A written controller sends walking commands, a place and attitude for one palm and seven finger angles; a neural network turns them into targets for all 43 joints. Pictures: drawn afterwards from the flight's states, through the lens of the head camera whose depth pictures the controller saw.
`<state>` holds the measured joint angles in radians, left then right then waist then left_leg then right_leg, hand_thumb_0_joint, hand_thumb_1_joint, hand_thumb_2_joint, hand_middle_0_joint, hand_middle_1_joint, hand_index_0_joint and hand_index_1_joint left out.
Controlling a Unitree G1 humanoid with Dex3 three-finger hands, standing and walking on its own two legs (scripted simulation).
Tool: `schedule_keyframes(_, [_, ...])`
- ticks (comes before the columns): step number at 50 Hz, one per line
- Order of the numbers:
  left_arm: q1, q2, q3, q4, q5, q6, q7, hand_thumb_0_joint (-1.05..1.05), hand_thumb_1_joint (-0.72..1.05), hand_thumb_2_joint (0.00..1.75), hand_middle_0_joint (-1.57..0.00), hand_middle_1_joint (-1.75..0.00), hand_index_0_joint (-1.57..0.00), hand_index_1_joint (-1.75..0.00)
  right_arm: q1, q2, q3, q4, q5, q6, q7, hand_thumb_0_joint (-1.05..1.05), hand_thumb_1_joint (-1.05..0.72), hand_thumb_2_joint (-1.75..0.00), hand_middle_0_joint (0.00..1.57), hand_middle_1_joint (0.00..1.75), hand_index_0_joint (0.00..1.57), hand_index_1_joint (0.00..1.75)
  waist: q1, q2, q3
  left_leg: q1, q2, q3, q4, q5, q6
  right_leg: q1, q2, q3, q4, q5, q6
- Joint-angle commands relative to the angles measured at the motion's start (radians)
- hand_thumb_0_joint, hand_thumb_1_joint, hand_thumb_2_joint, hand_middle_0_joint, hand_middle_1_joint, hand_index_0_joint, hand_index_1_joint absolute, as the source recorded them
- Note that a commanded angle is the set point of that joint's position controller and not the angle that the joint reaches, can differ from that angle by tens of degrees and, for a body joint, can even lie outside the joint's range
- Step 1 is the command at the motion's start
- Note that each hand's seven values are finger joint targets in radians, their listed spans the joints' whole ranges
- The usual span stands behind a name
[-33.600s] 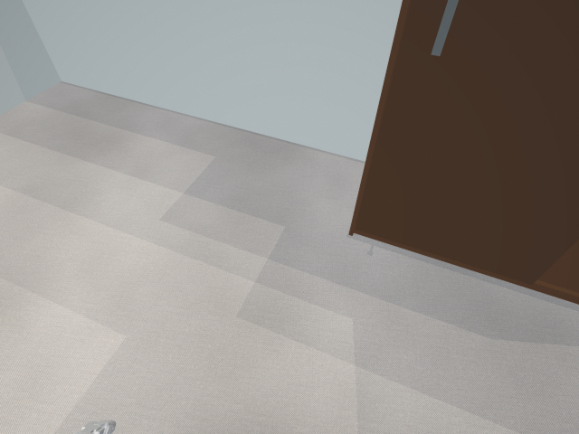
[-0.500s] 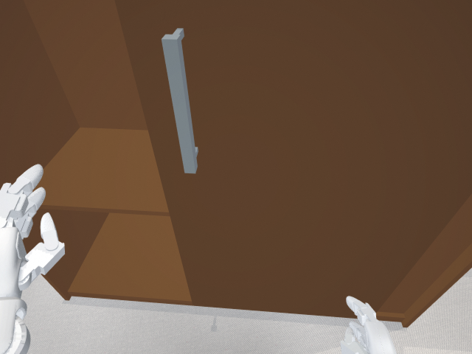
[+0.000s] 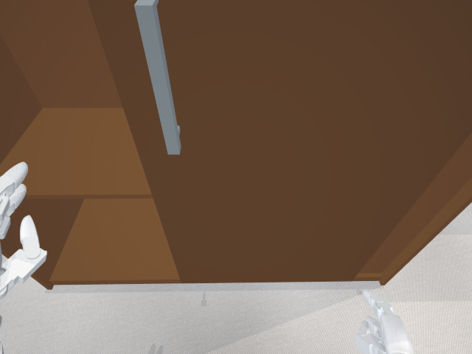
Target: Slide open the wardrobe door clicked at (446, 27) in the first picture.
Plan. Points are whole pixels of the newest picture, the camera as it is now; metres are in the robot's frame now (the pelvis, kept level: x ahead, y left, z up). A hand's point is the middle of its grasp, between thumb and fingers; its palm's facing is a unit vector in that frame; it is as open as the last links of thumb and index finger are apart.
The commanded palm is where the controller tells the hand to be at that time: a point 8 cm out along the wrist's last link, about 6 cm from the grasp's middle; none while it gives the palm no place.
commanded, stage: step back with the hand held close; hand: left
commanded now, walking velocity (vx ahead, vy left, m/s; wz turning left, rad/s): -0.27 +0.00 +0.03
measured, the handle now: (165, 84) +0.48 +0.16 +0.22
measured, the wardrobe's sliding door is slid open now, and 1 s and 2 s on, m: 0.56 0.56 0.56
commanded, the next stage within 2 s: stop stepping back and stand still in 0.82 s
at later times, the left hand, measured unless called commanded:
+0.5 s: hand out of the picture +0.13 +0.28 +0.16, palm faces +0.50 -0.77 -0.40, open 7.4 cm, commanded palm +0.06 +0.32 +0.18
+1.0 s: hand out of the picture +0.09 +0.25 +0.15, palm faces +0.27 -0.86 -0.43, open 7.4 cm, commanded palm +0.01 +0.31 +0.18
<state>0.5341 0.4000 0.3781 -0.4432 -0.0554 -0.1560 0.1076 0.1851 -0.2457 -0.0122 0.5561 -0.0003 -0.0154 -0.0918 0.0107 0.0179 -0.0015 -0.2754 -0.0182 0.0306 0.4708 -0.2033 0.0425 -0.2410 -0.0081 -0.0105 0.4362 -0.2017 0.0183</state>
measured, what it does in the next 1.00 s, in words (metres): walks backwards: right foot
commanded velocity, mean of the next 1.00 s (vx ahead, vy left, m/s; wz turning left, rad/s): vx -0.28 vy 0.00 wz -0.02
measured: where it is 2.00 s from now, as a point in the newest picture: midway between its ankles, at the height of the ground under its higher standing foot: outside the picture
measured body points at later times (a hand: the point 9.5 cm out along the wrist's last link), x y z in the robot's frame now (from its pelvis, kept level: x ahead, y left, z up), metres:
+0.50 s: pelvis -0.06 +0.01 -0.02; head -0.05 +0.03 +0.43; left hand +0.09 +0.32 +0.18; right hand +0.12 -0.22 -0.09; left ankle +0.02 +0.09 -0.74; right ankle +0.01 -0.13 -0.74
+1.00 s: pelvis -0.14 +0.02 -0.01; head -0.11 +0.05 +0.44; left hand +0.07 +0.30 +0.17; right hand +0.03 -0.22 -0.08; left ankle +0.02 +0.09 -0.74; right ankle -0.23 -0.12 -0.74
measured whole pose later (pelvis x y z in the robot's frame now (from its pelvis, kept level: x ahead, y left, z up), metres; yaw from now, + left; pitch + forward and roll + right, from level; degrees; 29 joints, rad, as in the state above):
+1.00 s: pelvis -0.14 +0.02 -0.01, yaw -3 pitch +2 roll -4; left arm 0.50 0.46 0.40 -0.51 -0.06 -0.25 0.10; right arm 0.15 -0.17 0.01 0.60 -0.01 -0.09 -0.07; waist -0.03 -0.01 0.00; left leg -0.51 0.04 0.06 0.45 0.00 0.04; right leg -0.13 0.05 0.02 0.46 -0.37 0.02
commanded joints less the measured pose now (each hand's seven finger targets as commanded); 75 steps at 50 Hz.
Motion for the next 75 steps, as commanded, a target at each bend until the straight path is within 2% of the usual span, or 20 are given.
schedule_keyframes(1, [-0.034, 0.188, 0.159, -0.22, -0.001, -0.078, 0.037, 0.0, 0.9, 0.9, -0.2, -0.3, -0.2, -0.3, -0.088, -0.113, -0.04, -0.174, 0.004, -0.056, -0.01, 0.0, -0.9, -0.9, 0.2, 0.3, 0.2, 0.3, 0.011, 0.062, -0.146, -0.012, 0.097, -0.106, -0.082, 0.178, 0.012, 0.078, -0.037, 0.037, -0.004, 0.184, -0.008])
schedule_keyframes(9, [-0.084, 0.167, 0.155, -0.21, 0.036, -0.123, 0.047, 0.0, 0.9, 0.9, -0.2, -0.3, -0.2, -0.3, -0.061, -0.134, -0.046, -0.174, 0.004, -0.1, -0.008, 0.0, -0.9, -0.9, 0.2, 0.3, 0.2, 0.3, 0.003, 0.084, -0.059, -0.311, 0.126, -0.185, -0.173, -0.384, 0.053, 0.13, -0.012, 0.059, 0.033, -0.097, -0.009])
schedule_keyframes(15, [-0.107, 0.194, 0.202, -0.23, 0.059, -0.154, 0.044, 0.0, 0.9, 0.9, -0.2, -0.3, -0.2, -0.3, -0.055, -0.137, -0.053, -0.166, -0.004, -0.142, -0.007, 0.0, -0.9, -0.9, 0.2, 0.3, 0.2, 0.3, 0.01, 0.152, -0.094, -0.456, 0.179, -0.257, -0.222, -0.489, 0.093, 0.258, 0.043, 0.064, 0.222, 0.041, -0.002])
schedule_keyframes(23, [-0.173, 0.186, 0.139, -0.252, 0.032, -0.159, 0.057, 0.0, 0.9, 0.9, -0.2, -0.3, -0.2, -0.3, -0.014, -0.09, -0.048, -0.096, -0.009, -0.142, 0.014, 0.0, -0.9, -0.9, 0.2, 0.3, 0.2, 0.3, -0.025, -0.161, -0.087, 0.057, 0.002, -0.066, 0.312, -0.137, -0.024, -0.338, -0.222, 0.27, -0.152, -0.16, -0.133])
schedule_keyframes(26, [-0.135, 0.207, 0.172, -0.281, 0.026, -0.168, 0.061, 0.0, 0.9, 0.9, -0.2, -0.3, -0.2, -0.3, -0.038, -0.108, -0.047, -0.114, -0.005, -0.139, 0.002, 0.0, -0.9, -0.9, 0.2, 0.3, 0.2, 0.3, -0.02, 0.037, -0.08, -0.02, 0.076, -0.167, 0.027, -0.159, 0.003, -0.259, -0.073, 0.126, 0.006, -0.124, -0.057])
schedule_keyframes(28, [-0.125, 0.201, 0.214, -0.3, 0.046, -0.188, 0.052, 0.0, 0.9, 0.9, -0.2, -0.3, -0.2, -0.3, -0.076, -0.142, -0.054, -0.138, -0.009, -0.16, -0.005, 0.0, -0.9, -0.9, 0.2, 0.3, 0.2, 0.3, -0.002, 0.329, -0.107, -0.415, 0.302, -0.439, -0.36, -0.604, 0.098, 0.114, 0.111, 0.024, 0.427, -0.137, 0.008])
schedule_keyframes(29, [-0.134, 0.21, 0.237, -0.281, 0.053, -0.188, 0.049, 0.0, 0.9, 0.9, -0.2, -0.3, -0.2, -0.3, -0.061, -0.13, -0.064, -0.126, -0.022, -0.167, -0.005, 0.0, -0.9, -0.9, 0.2, 0.3, 0.2, 0.3, -0.005, 0.315, -0.108, -0.511, 0.363, -0.507, -0.427, -0.642, 0.142, 0.178, 0.129, 0.045, 0.629, -0.167, 0.009])
schedule_keyframes(32, [-0.1, 0.177, 0.206, -0.242, 0.031, -0.182, 0.047, 0.0, 0.9, 0.9, -0.2, -0.3, -0.2, -0.3, -0.052, -0.099, -0.073, -0.095, -0.024, -0.185, 0.018, 0.0, -0.9, -0.9, 0.2, 0.3, 0.2, 0.3, 0.013, 0.107, -0.113, -0.232, 0.299, -0.363, -0.273, -0.278, 0.138, -0.039, 0.094, 0.062, 0.575, -0.278, -0.01])
schedule_keyframes(36, [-0.068, 0.125, 0.11, -0.283, 0.009, -0.168, 0.042, 0.0, 0.9, 0.9, -0.2, -0.3, -0.2, -0.3, -0.036, -0.083, -0.051, -0.067, -0.018, -0.201, 0.035, 0.0, -0.9, -0.9, 0.2, 0.3, 0.2, 0.3, 0.009, 0.223, -0.178, 0.039, 0.232, -0.263, -0.289, -0.148, 0.044, -0.046, 0.087, -0.018, 0.166, -0.333, -0.033])
schedule_keyframes(41, [-0.147, 0.231, 0.15, -0.291, 0.005, -0.182, 0.033, 0.0, 0.9, 0.9, -0.2, -0.3, -0.2, -0.3, -0.048, -0.071, -0.041, -0.046, -0.035, -0.147, 0.023, 0.0, -0.9, -0.9, 0.2, 0.3, 0.2, 0.3, -0.006, 0.008, -0.238, 0.268, 0.125, -0.061, 0.043, 0.227, -0.058, -0.131, -0.109, 0.133, -0.175, 0.125, -0.094])
schedule_keyframes(43, [-0.147, 0.231, 0.157, -0.21, 0.007, -0.176, 0.035, 0.0, 0.9, 0.9, -0.2, -0.3, -0.2, -0.3, -0.074, -0.078, -0.04, -0.053, -0.036, -0.146, 0.008, 0.0, -0.9, -0.9, 0.2, 0.3, 0.2, 0.3, -0.015, 0.022, -0.238, 0.322, 0.109, -0.007, 0.011, 0.235, -0.062, -0.206, -0.096, 0.064, -0.113, 0.15, -0.054])
schedule_keyframes(47, [0.022, 0.246, 0.205, -0.242, -0.024, -0.146, 0.021, 0.0, 0.9, 0.9, -0.2, -0.3, -0.2, -0.3, -0.087, -0.086, -0.052, -0.115, -0.003, -0.125, 0.011, 0.0, -0.9, -0.9, 0.2, 0.3, 0.2, 0.3, -0.004, 0.037, -0.248, 0.313, 0.102, -0.042, -0.038, 0.085, -0.045, -0.197, 0.002, -0.001, -0.108, -0.086, -0.027])
schedule_keyframes(50, [0.085, 0.302, 0.261, -0.276, -0.035, -0.132, 0.034, 0.0, 0.9, 0.9, -0.2, -0.3, -0.2, -0.3, -0.086, -0.089, -0.053, -0.129, -0.01, -0.109, 0.007, 0.0, -0.9, -0.9, 0.2, 0.3, 0.2, 0.3, -0.011, -0.003, -0.145, 0.255, 0.021, -0.005, 0.146, -0.116, -0.092, -0.366, -0.09, 0.069, -0.234, -0.488, -0.126])
schedule_keyframes(54, [-0.086, 0.226, 0.177, -0.217, -0.01, -0.096, 0.053, 0.0, 0.9, 0.9, -0.2, -0.3, -0.2, -0.3, -0.047, -0.086, -0.033, -0.076, -0.015, -0.125, -0.011, 0.0, -0.9, -0.9, 0.2, 0.3, 0.2, 0.3, -0.043, -0.125, 0.026, 0.103, 0.03, -0.069, 0.329, -0.061, -0.06, -0.403, -0.182, 0.14, -0.221, -0.4, -0.161])
schedule_keyframes(57, [-0.232, 0.185, 0.113, -0.13, 0.01, -0.097, 0.05, 0.0, 0.9, 0.9, -0.2, -0.3, -0.2, -0.3, -0.045, -0.124, -0.035, -0.057, 0.001, -0.177, -0.031, 0.0, -0.9, -0.9, 0.2, 0.3, 0.2, 0.3, -0.039, 0.12, 0.074, 0.061, 0.114, -0.228, -0.087, -0.099, -0.022, -0.228, 0.012, 0.005, -0.026, -0.241, -0.039])
schedule_keyframes(60, [-0.274, 0.219, 0.125, -0.27, 0.022, -0.132, 0.054, 0.0, 0.9, 0.9, -0.2, -0.3, -0.2, -0.3, -0.057, -0.119, -0.026, -0.067, -0.017, -0.215, -0.02, 0.0, -0.9, -0.9, 0.2, 0.3, 0.2, 0.3, -0.001, 0.35, -0.025, -0.052, 0.22, -0.495, -0.464, -0.558, -0.096, -0.027, 0.104, 0.027, 0.248, -0.315, -0.042])
schedule_keyframes(65, [0.089, 0.213, 0.182, -0.283, 0.018, -0.103, 0.041, 0.0, 0.9, 0.9, -0.2, -0.3, -0.2, -0.3, -0.022, -0.091, -0.033, -0.105, -0.02, -0.211, 0.021, 0.0, -0.9, -0.9, 0.2, 0.3, 0.2, 0.3, 0.024, 0.146, -0.176, -0.101, 0.071, -0.149, -0.22, -0.254, -0.074, 0.231, 0.045, 0.006, -0.078, -0.183, -0.066])
schedule_keyframes(69, [-0.015, 0.183, 0.182, -0.145, -0.002, -0.084, 0.043, 0.0, 0.9, 0.9, -0.2, -0.3, -0.2, -0.3, -0.015, -0.078, -0.044, -0.061, -0.024, -0.147, 0.018, 0.0, -0.9, -0.9, 0.2, 0.3, 0.2, 0.3, -0.006, -0.204, -0.043, -0.049, 0.008, -0.088, 0.384, -0.109, -0.066, -0.227, -0.274, 0.335, -0.295, -0.497, -0.214])
schedule_keyframes(72, [-0.124, 0.16, 0.131, -0.086, 0.004, -0.076, 0.05, 0.0, 0.9, 0.9, -0.2, -0.3, -0.2, -0.3, -0.015, -0.083, -0.026, -0.045, -0.005, -0.16, 0.005, 0.0, -0.9, -0.9, 0.2, 0.3, 0.2, 0.3, -0.035, -0.129, 0.022, -0.058, 0.056, -0.106, 0.235, -0.092, -0.03, -0.169, -0.217, 0.214, -0.163, -0.221, -0.164])
schedule_keyframes(75, [-0.213, 0.18, 0.108, -0.158, 0.022, -0.098, 0.049, 0.0, 0.9, 0.9, -0.2, -0.3, -0.2, -0.3, -0.052, -0.11, -0.027, -0.052, 0.005, -0.197, -0.019, 0.0, -0.9, -0.9, 0.2, 0.3, 0.2, 0.3, -0.012, 0.105, -0.038, 0.078, 0.115, -0.191, -0.073, 0.135, 0.0, -0.071, -0.012, 0.049, 0.012, -0.031, -0.036])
